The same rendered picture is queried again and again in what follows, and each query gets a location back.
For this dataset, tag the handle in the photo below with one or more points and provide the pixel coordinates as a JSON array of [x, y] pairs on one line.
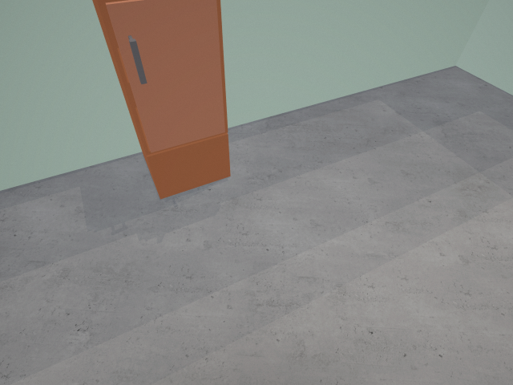
[[138, 62]]

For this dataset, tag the cupboard door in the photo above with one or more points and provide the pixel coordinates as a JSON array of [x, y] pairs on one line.
[[178, 42]]

